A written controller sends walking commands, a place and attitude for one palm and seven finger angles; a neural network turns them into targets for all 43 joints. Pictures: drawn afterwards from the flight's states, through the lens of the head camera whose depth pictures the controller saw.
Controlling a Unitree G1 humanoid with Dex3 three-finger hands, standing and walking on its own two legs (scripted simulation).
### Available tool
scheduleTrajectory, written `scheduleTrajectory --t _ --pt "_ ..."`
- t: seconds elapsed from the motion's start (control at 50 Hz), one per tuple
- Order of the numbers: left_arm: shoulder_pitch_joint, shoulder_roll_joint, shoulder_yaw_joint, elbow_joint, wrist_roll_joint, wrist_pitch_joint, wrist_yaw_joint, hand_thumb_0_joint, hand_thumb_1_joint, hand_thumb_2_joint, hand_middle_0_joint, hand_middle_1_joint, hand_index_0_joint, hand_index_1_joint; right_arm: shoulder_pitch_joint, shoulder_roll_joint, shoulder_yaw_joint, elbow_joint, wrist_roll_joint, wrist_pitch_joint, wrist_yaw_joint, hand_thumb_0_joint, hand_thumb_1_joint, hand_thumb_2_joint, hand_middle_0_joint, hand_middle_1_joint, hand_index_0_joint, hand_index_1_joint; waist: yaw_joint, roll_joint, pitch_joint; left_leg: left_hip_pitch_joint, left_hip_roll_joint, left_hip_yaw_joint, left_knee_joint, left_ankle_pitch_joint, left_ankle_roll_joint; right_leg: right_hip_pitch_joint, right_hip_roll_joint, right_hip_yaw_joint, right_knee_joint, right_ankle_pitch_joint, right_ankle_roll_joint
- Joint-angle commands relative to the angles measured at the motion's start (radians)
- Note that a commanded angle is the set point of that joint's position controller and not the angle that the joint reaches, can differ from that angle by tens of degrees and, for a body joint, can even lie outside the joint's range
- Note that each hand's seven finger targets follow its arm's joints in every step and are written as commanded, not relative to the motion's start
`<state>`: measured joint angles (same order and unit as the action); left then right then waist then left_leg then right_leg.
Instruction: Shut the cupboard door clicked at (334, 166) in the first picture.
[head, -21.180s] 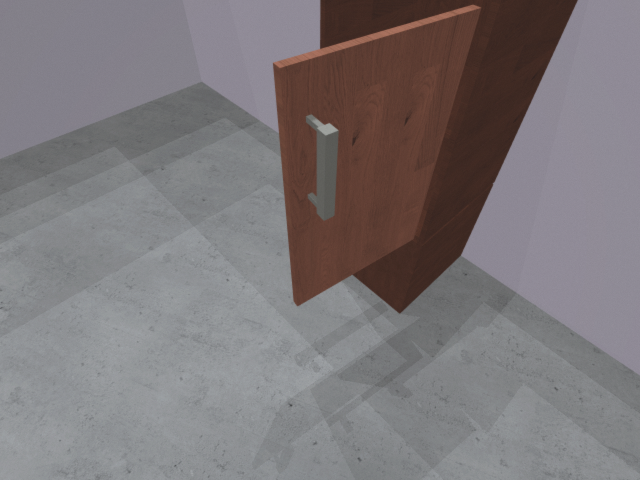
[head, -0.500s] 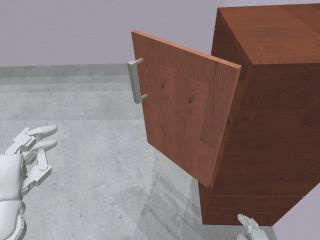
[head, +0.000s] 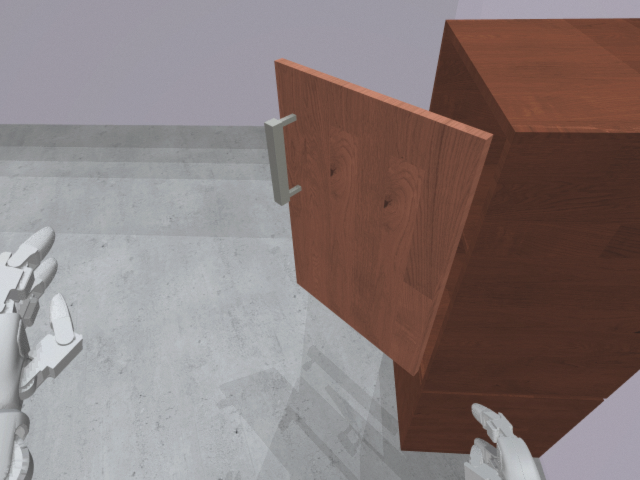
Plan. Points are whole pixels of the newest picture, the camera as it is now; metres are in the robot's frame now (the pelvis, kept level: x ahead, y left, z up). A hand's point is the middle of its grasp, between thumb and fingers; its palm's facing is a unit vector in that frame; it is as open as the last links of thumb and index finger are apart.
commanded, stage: step back with the hand held close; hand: left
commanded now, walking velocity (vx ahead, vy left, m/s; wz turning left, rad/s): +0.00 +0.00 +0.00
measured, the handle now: (286, 160) +0.65 +0.14 +0.07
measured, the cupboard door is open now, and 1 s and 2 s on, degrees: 48 48 48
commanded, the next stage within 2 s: stop stepping back and stand still in 1.30 s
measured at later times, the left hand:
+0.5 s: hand (71, 339) +0.19 +0.27 +0.16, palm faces +0.33 -0.79 -0.52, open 7.4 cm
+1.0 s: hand out of the picture +0.13 +0.32 +0.17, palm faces +0.47 -0.78 -0.42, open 7.4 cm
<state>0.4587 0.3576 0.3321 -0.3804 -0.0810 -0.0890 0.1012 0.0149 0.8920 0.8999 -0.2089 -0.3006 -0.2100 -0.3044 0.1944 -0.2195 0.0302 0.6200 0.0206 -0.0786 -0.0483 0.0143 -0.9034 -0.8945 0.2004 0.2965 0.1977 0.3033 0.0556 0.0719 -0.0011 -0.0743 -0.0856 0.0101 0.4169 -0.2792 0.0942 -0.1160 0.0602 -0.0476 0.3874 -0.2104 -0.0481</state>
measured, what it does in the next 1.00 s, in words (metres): lifts its right foot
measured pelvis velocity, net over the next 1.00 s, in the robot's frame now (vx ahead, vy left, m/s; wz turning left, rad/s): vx -0.07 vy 0.04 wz -0.01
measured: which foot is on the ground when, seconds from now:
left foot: down 0.00-1.00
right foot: down 0.00-0.82, up 0.84-1.00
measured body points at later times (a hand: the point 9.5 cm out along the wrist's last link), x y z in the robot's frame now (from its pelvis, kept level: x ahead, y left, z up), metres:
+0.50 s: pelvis -0.02 +0.02 -0.01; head -0.01 +0.01 +0.44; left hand +0.17 +0.31 +0.19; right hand +0.14 -0.25 -0.09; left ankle -0.03 +0.05 -0.74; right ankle +0.00 -0.09 -0.74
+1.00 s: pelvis -0.07 +0.04 +0.00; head -0.06 +0.08 +0.44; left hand +0.10 +0.36 +0.19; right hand +0.08 -0.20 -0.08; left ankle -0.03 +0.05 -0.74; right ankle -0.19 -0.12 -0.69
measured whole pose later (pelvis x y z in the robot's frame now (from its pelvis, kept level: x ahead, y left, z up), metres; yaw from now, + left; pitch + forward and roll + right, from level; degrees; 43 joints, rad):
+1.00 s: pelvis -0.07 +0.04 +0.00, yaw -1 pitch +4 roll -5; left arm 0.51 0.42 0.47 -0.49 -0.03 -0.29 0.14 0.01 0.89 0.90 -0.21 -0.30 -0.21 -0.30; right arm 0.26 -0.20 -0.01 0.60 -0.02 -0.05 -0.06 0.02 -0.90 -0.89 0.20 0.30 0.20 0.30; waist 0.02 0.00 -0.07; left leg -0.39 -0.05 0.05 0.51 -0.20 0.15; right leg -0.27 0.06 0.03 0.81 -0.42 0.00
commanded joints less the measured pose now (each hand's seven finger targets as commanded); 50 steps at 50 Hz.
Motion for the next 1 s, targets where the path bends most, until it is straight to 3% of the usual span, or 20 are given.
scheduleTrajectory --t 0.0,0.04,0.06,0.08,0.16,0.28,0.32,0.38,0.44,0.54,0.62,0.68,0.7,0.72,0.74,0.8,0.84,0.9,0.94,0.98 --pt "-0.085 0.197 0.134 -0.195 -0.001 -0.058 0.014 0.000 0.900 0.900 -0.200 -0.300 -0.200 -0.300 -0.116 -0.118 -0.047 -0.153 -0.002 -0.048 -0.003 0.000 -0.900 -0.900 0.200 0.300 0.200 0.300 0.003 0.003 -0.037 -0.083 0.112 -0.096 -0.090 0.262 -0.106 0.060 -0.056 0.060 -0.044 0.122 0.005" --pt "-0.081 0.186 0.126 -0.195 -0.004 -0.058 0.012 0.000 0.900 0.900 -0.200 -0.300 -0.200 -0.300 -0.117 -0.116 -0.049 -0.159 -0.002 -0.044 -0.004 0.000 -0.900 -0.900 0.200 0.300 0.200 0.300 0.002 -0.002 -0.044 -0.081 0.109 -0.085 -0.089 0.250 -0.100 0.062 -0.060 0.062 -0.045 0.115 0.008" --pt "-0.255 0.335 0.272 -0.301 0.005 -0.110 0.026 0.000 0.900 0.900 -0.200 -0.300 -0.200 -0.300 -0.117 -0.151 -0.064 -0.201 0.009 -0.027 -0.008 0.000 -0.900 -0.900 0.200 0.300 0.200 0.300 -0.031 0.032 -0.001 -0.214 0.141 -0.130 -0.068 0.096 -0.062 0.047 -0.115 0.210 -0.054 0.149 -0.007" --pt "-0.128 0.256 0.220 -0.203 -0.001 -0.121 0.022 0.000 0.900 0.900 -0.200 -0.300 -0.200 -0.300 -0.094 -0.135 -0.064 -0.176 0.002 -0.019 -0.015 0.000 -0.900 -0.900 0.200 0.300 0.200 0.300 -0.035 -0.029 -0.019 -0.196 0.132 -0.131 -0.028 0.070 -0.055 0.010 -0.166 0.237 -0.064 0.136 -0.026" --pt "-0.012 0.189 0.149 -0.175 0.007 -0.142 0.017 0.000 0.900 0.900 -0.200 -0.300 -0.200 -0.300 -0.084 -0.147 -0.081 -0.180 0.003 0.014 -0.005 0.000 -0.900 -0.900 0.200 0.300 0.200 0.300 -0.049 -0.047 -0.108 -0.158 0.140 -0.118 0.054 0.130 -0.057 -0.050 -0.225 0.265 -0.024 0.175 -0.041" --pt "0.043 0.265 0.221 -0.266 0.009 -0.151 0.032 0.000 0.900 0.900 -0.200 -0.300 -0.200 -0.300 -0.088 -0.156 -0.096 -0.219 0.009 0.052 -0.024 0.000 -0.900 -0.900 0.200 0.300 0.200 0.300 -0.048 -0.018 -0.212 -0.181 0.203 -0.149 0.047 0.548 -0.084 0.014 -0.154 0.179 0.179 0.428 0.001" --pt "0.066 0.276 0.239 -0.290 0.006 -0.145 0.030 0.000 0.900 0.900 -0.200 -0.300 -0.200 -0.300 -0.086 -0.153 -0.097 -0.232 0.008 0.061 -0.027 0.000 -0.900 -0.900 0.200 0.300 0.200 0.300 -0.044 -0.006 -0.229 -0.179 0.221 -0.157 0.057 0.668 -0.091 0.014 -0.142 0.168 0.217 0.404 0.007" --pt "0.090 0.276 0.251 -0.304 0.004 -0.141 0.028 0.000 0.900 0.900 -0.200 -0.300 -0.200 -0.300 -0.077 -0.154 -0.102 -0.250 0.002 0.071 -0.025 0.000 -0.900 -0.900 0.200 0.300 0.200 0.300 -0.044 0.017 -0.202 -0.191 0.261 -0.175 0.022 0.700 -0.083 -0.031 -0.103 0.141 0.260 0.200 0.027" --pt "0.095 0.263 0.251 -0.289 0.008 -0.142 0.026 0.000 0.900 0.900 -0.200 -0.300 -0.200 -0.300 -0.072 -0.159 -0.103 -0.256 -0.008 0.070 -0.024 0.000 -0.900 -0.900 0.200 0.300 0.200 0.300 -0.047 0.019 -0.152 -0.282 0.286 -0.196 -0.016 0.591 -0.055 -0.004 -0.085 0.135 0.276 0.131 0.036" --pt "0.049 0.240 0.238 -0.252 0.026 -0.150 0.028 0.000 0.900 0.900 -0.200 -0.300 -0.200 -0.300 -0.068 -0.169 -0.104 -0.260 -0.007 0.065 -0.031 0.000 -0.900 -0.900 0.200 0.300 0.200 0.300 -0.051 -0.024 -0.081 -0.515 0.272 -0.214 -0.057 0.104 -0.003 0.075 -0.097 0.198 0.279 0.156 0.031" --pt "0.009 0.241 0.227 -0.243 0.043 -0.160 0.038 0.000 0.900 0.900 -0.200 -0.300 -0.200 -0.300 -0.060 -0.159 -0.102 -0.263 0.001 0.064 -0.029 0.000 -0.900 -0.900 0.200 0.300 0.200 0.300 -0.061 -0.122 -0.060 -0.597 0.180 -0.184 0.044 -0.265 0.009 0.022 -0.196 0.340 0.151 0.058 -0.010" --pt "-0.001 0.254 0.219 -0.301 0.043 -0.185 0.051 0.000 0.900 0.900 -0.200 -0.300 -0.200 -0.300 -0.047 -0.152 -0.100 -0.255 -0.001 0.053 -0.016 0.000 -0.900 -0.900 0.200 0.300 0.200 0.300 -0.071 -0.127 -0.052 -0.476 0.134 -0.164 0.159 -0.246 -0.015 -0.158 -0.271 0.415 0.010 -0.148 -0.060" --pt "-0.006 0.292 0.249 -0.329 0.044 -0.195 0.058 0.000 0.900 0.900 -0.200 -0.300 -0.200 -0.300 -0.052 -0.152 -0.101 -0.250 -0.003 0.050 -0.017 0.000 -0.900 -0.900 0.200 0.300 0.200 0.300 -0.073 -0.114 -0.065 -0.439 0.132 -0.157 0.163 -0.219 -0.020 -0.186 -0.270 0.404 -0.003 -0.158 -0.058" --pt "0.009 0.271 0.229 -0.347 0.043 -0.204 0.061 0.000 0.900 0.900 -0.200 -0.300 -0.200 -0.300 -0.047 -0.142 -0.093 -0.248 -0.002 0.045 -0.017 0.000 -0.900 -0.900 0.200 0.300 0.200 0.300 -0.076 -0.091 -0.080 -0.419 0.139 -0.166 0.137 -0.197 -0.019 -0.181 -0.260 0.358 0.020 -0.139 -0.052" --pt "0.024 0.283 0.244 -0.369 0.046 -0.214 0.064 0.000 0.900 0.900 -0.200 -0.300 -0.200 -0.300 -0.048 -0.149 -0.091 -0.247 -0.003 0.037 -0.019 0.000 -0.900 -0.900 0.200 0.300 0.200 0.300 -0.075 -0.050 -0.096 -0.415 0.160 -0.188 0.079 -0.186 -0.011 -0.167 -0.220 0.302 0.068 -0.110 -0.032" --pt "0.049 0.289 0.291 -0.367 0.062 -0.233 0.064 0.000 0.900 0.900 -0.200 -0.300 -0.200 -0.300 -0.075 -0.171 -0.093 -0.249 -0.014 0.005 -0.035 0.000 -0.900 -0.900 0.200 0.300 0.200 0.300 -0.053 0.161 -0.096 -0.656 0.328 -0.365 -0.223 -0.368 0.034 0.077 -0.027 0.116 0.372 0.004 0.052" --pt "-0.021 0.275 0.277 -0.377 0.069 -0.235 0.057 0.000 0.900 0.900 -0.200 -0.300 -0.200 -0.300 -0.061 -0.161 -0.099 -0.230 -0.035 -0.006 -0.036 0.000 -0.900 -0.900 0.200 0.300 0.200 0.300 -0.053 0.123 -0.064 -0.664 0.388 -0.402 -0.278 -0.314 0.003 0.057 -0.002 0.112 0.538 -0.088 0.058" --pt "-0.028 0.236 0.244 -0.298 0.061 -0.248 0.046 0.000 0.900 0.900 -0.200 -0.300 -0.200 -0.300 -0.048 -0.149 -0.106 -0.199 -0.043 -0.030 -0.027 0.000 -0.900 -0.900 0.200 0.300 0.200 0.300 -0.051 0.028 -0.022 -0.470 0.373 -0.340 -0.223 -0.068 0.005 -0.092 -0.009 0.105 0.501 -0.205 0.055" --pt "-0.006 0.201 0.188 -0.272 0.049 -0.257 0.036 0.000 0.900 0.900 -0.200 -0.300 -0.200 -0.300 -0.038 -0.138 -0.099 -0.171 -0.045 -0.046 -0.019 0.000 -0.900 -0.900 0.200 0.300 0.200 0.300 -0.047 0.012 -0.050 -0.255 0.356 -0.300 -0.191 0.209 -0.028 -0.195 -0.008 0.086 0.411 -0.272 0.054" --pt "-0.014 0.200 0.157 -0.300 0.039 -0.261 0.028 0.000 0.900 0.900 -0.200 -0.300 -0.200 -0.300 -0.034 -0.133 -0.097 -0.139 -0.041 -0.060 -0.007 0.000 -0.900 -0.900 0.200 0.300 0.200 0.300 -0.041 0.035 -0.153 0.017 0.331 -0.235 -0.116 0.637 -0.082 -0.275 -0.007 0.070 0.323 -0.277 0.058"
